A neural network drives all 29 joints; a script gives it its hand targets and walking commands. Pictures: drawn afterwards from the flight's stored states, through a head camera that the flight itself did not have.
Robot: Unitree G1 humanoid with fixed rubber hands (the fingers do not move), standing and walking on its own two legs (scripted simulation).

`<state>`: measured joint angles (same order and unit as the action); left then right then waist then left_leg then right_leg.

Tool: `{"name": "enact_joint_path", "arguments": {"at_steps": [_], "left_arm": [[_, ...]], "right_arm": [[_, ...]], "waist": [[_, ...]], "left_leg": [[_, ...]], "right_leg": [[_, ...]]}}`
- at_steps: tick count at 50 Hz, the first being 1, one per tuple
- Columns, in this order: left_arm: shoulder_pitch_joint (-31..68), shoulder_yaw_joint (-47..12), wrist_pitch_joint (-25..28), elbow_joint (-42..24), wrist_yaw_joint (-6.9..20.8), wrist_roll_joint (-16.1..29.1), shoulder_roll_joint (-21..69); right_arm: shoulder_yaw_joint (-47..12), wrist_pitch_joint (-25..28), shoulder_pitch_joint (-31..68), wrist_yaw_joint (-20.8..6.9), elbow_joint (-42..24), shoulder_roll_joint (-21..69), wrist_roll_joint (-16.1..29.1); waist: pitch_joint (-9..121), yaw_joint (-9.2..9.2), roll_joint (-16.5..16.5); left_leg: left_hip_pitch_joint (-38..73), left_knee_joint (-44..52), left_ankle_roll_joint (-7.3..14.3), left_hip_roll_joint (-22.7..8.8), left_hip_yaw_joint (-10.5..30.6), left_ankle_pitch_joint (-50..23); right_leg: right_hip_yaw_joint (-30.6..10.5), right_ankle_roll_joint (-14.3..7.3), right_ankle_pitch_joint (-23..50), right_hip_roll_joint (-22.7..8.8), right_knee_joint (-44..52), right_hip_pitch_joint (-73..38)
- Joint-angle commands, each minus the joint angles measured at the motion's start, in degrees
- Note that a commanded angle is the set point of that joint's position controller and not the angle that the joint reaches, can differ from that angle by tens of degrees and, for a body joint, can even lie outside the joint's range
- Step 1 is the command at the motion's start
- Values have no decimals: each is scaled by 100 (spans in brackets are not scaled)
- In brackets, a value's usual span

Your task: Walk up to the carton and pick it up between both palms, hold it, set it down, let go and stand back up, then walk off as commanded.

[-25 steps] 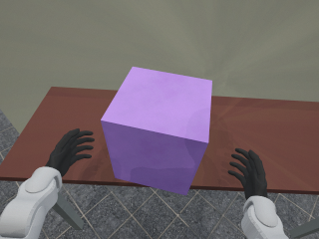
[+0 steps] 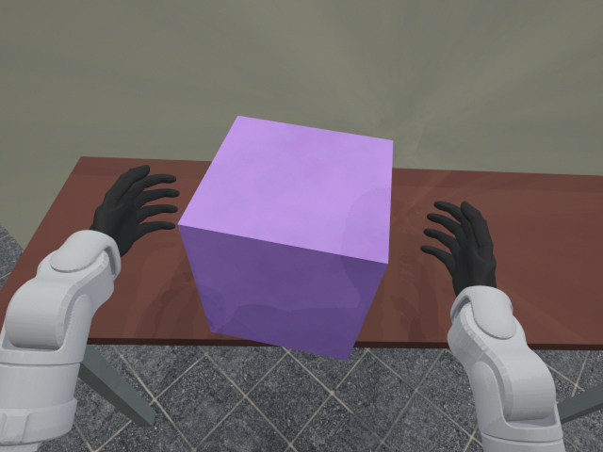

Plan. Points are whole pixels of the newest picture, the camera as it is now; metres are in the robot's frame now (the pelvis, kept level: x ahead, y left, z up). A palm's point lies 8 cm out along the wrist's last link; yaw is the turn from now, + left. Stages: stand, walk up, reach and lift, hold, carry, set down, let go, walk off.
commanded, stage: reach and lift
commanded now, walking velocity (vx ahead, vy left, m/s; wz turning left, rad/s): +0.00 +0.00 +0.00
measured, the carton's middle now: (294, 243) +0.38 +0.02 +0.07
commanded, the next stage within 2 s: none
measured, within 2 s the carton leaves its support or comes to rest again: neither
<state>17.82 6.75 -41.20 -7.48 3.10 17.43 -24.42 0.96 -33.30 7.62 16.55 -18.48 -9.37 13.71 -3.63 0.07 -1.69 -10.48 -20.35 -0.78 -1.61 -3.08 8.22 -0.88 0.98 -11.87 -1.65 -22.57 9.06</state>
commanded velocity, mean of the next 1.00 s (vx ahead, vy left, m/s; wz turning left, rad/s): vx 0.00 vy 0.00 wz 0.00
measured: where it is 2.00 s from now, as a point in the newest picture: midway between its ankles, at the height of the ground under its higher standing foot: outside the picture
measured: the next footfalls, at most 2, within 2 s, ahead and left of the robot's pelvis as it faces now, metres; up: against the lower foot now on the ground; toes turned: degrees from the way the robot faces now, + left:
none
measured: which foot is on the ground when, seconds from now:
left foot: down 0.00-1.00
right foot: down 0.00-1.00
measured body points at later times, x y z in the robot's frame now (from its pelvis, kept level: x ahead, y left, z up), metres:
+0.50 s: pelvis +0.00 +0.00 +0.00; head +0.01 +0.01 +0.45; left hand +0.41 +0.21 +0.19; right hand +0.36 -0.19 +0.18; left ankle +0.03 +0.13 -0.75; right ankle +0.00 -0.13 -0.75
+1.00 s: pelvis +0.01 +0.00 +0.00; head +0.02 +0.01 +0.45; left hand +0.47 +0.20 +0.22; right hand +0.41 -0.20 +0.18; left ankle +0.03 +0.13 -0.75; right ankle +0.00 -0.13 -0.75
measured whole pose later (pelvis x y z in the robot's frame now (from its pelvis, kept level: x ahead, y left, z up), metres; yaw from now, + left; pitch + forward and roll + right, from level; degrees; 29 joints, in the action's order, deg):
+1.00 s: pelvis +0.01 +0.00 +0.00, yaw +0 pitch +0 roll +0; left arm 57.6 7.2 -33.5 41.1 3.7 16.8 -27.3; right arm 1.0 -29.5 45.3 15.2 25.9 -13.8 19.4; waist -1.8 -5.8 -1.6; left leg -11.4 -20.3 -0.6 -1.9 -3.1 8.6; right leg -0.9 1.0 -11.1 -1.3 -20.5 9.0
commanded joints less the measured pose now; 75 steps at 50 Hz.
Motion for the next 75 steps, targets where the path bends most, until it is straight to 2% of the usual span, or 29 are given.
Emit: {"name": "enact_joint_path", "arguments": {"at_steps": [1,5,6,7,10,12,13,14,17,20,29,30,32,33,36,39,44,46,47,49,50,51,53,61,63,64,71,73,75], "left_arm": [[2616,877,197,-461,106,-81,-1575],[2640,994,68,-209,154,-200,-1456],[2923,1010,35,408,196,-288,-1575],[3196,1036,65,538,159,-326,-1686],[3788,958,150,165,50,-245,-1668],[3546,929,71,38,27,-300,-1592],[3868,1028,85,240,7,-361,-1647],[3827,859,65,-46,16,-300,-1582],[4282,937,78,616,35,-213,-1878],[4605,865,157,925,23,-296,-1925],[5867,475,508,2126,-22,-32,-1943],[5869,321,480,2595,22,-143,-1812],[6303,299,632,2792,31,31,-2032],[6479,106,676,2960,33,56,-1823],[6759,162,841,3250,-42,-73,-1968],[7087,89,942,3442,-65,-94,-1917],[6619,109,921,3968,22,-253,-1743],[6483,132,989,4520,122,-466,-1589],[6374,199,1059,4724,165,-535,-1545],[6128,74,1217,4263,206,-487,-1342],[5901,57,1362,4589,208,-426,-1304],[6097,-47,1494,4327,238,-380,-1266],[5635,182,1677,4094,203,-497,-1271],[5781,-202,2871,3438,104,-313,-955],[5756,-408,3116,3963,84,-287,-903],[5736,-232,3210,4221,63,-347,-944],[5509,-827,3880,5375,72,-186,-500],[5644,-617,3889,5317,-19,-256,-528],[5526,-608,3916,5210,-71,-345,-500]], "right_arm": [[710,128,2476,62,33,-918,532],[486,135,2692,102,189,-920,722],[486,74,3035,102,539,-981,714],[528,62,3158,70,708,-1030,670],[640,158,3874,4,410,-1229,794],[560,211,3523,32,543,-1179,854],[546,216,3886,-1,678,-1283,809],[619,244,3793,0,576,-1334,885],[703,189,4279,-1,822,-1332,788],[565,132,4454,-44,1323,-1271,897],[668,224,5780,-82,2250,-1274,807],[689,177,5621,-90,2838,-1257,788],[746,209,6233,-113,2814,-1386,814],[805,251,6275,-91,2971,-1325,734],[610,359,6604,-136,3231,-1369,924],[649,480,6883,-167,3405,-1420,843],[355,694,6587,-167,3774,-1434,1069],[348,682,6271,-147,4507,-1365,943],[164,722,6296,-151,4518,-1191,1003],[176,940,6064,-133,4109,-1145,997],[-15,1013,5956,-181,4102,-960,1109],[163,1136,5966,-157,4052,-1037,960],[20,1282,5551,-175,3869,-876,906],[109,2028,5432,-325,3892,-495,353],[185,2116,5199,-341,4477,-449,142],[192,2213,5329,-371,4377,-478,52],[216,2665,5346,-321,5220,-294,-196],[94,2766,5600,-334,5113,-386,-53],[22,2874,5432,-301,5069,-421,-51]], "waist": [[2158,-420,539],[2473,-348,309],[2358,-380,111],[2290,-362,299],[2722,-395,226],[3023,-463,429],[2953,-357,378],[3100,-563,365],[3013,-530,152],[2914,-539,373],[3298,-725,301],[2826,-877,513],[3029,-780,265],[3067,-959,413],[3427,-699,506],[3502,-782,402],[3786,-660,408],[3129,-724,546],[2944,-546,439],[3148,-711,386],[3178,-513,374],[3527,-748,416],[3711,-620,247],[4039,-684,817],[3765,-839,962],[3760,-667,806],[3291,-836,672],[3249,-537,628],[3557,-501,681]], "left_leg": [[639,408,65,109,-128,-371],[792,228,45,161,-82,-1152],[684,299,104,177,-105,-726],[520,383,93,169,-92,-428],[552,343,104,156,-74,-443],[680,144,20,208,-49,-1181],[610,194,25,199,-25,-1058],[815,125,0,184,-39,-1363],[506,233,80,222,-53,-724],[439,238,54,232,-57,-568],[293,202,82,202,46,-187],[289,252,57,196,62,-35],[338,247,86,169,53,-1],[290,242,55,196,75,142],[647,129,50,158,123,-485],[829,29,-6,133,148,-593],[1153,-226,-62,172,130,-1585],[965,-109,-79,228,117,-1267],[811,-76,-29,239,85,-1123],[950,-120,-66,258,114,-1396],[902,-140,-22,228,98,-1450],[1117,-231,-96,225,110,-1761],[1144,-266,-63,235,86,-1994],[1543,-400,-173,158,166,-1944],[1463,-409,-219,162,194,-1645],[1393,-374,-190,114,229,-1503],[972,-275,-131,98,307,-710],[960,-298,-154,89,234,-971],[1025,-428,-203,91,216,-1307]], "right_leg": [[-222,23,1546,191,382,-1026],[-265,68,2585,182,320,-1438],[-255,81,2247,177,400,-1274],[-264,66,1885,184,384,-1213],[-181,70,1778,266,348,-1161],[-200,49,2688,315,240,-1482],[-149,48,2501,333,202,-1279],[-110,52,2834,354,227,-1362],[-152,92,2425,284,233,-1369],[-174,89,2316,227,259,-1288],[-105,34,1996,236,292,-1120],[-70,2,1805,236,374,-885],[-11,10,1759,268,357,-886],[14,-28,1602,261,391,-834],[-6,-51,2070,299,351,-796],[134,-63,2049,372,402,-695],[78,-68,3100,451,300,-1007],[67,-12,2826,394,416,-873],[33,1,2751,376,414,-900],[102,33,2954,384,420,-1041],[94,15,2875,377,384,-961],[166,20,3111,421,380,-1021],[133,82,3586,424,273,-1120],[331,-4,2472,408,385,-272],[353,-52,2050,412,452,1],[361,-64,1813,420,504,120],[393,-132,1153,374,563,454],[373,-112,1247,396,524,521],[377,-79,1602,420,447,433]]}}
